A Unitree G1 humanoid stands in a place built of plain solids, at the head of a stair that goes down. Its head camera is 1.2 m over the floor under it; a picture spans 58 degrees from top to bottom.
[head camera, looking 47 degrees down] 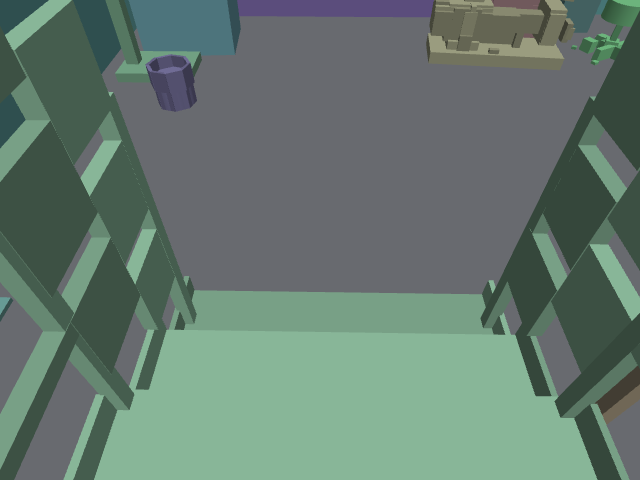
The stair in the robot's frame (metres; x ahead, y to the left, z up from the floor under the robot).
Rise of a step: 0.17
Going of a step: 0.30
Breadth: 1.30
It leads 1 degrees to the right of straight ahead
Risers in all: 3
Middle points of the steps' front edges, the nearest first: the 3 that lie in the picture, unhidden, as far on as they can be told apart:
0.52 -0.07 0.00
0.82 -0.07 -0.17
1.12 -0.08 -0.34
